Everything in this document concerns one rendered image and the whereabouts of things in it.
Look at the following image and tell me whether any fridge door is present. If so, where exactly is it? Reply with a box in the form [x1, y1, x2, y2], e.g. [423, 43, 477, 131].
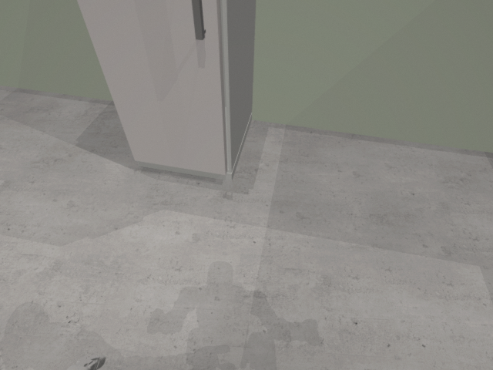
[77, 0, 227, 175]

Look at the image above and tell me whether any robot left hand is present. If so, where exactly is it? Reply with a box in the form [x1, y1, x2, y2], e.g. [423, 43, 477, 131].
[67, 355, 106, 370]

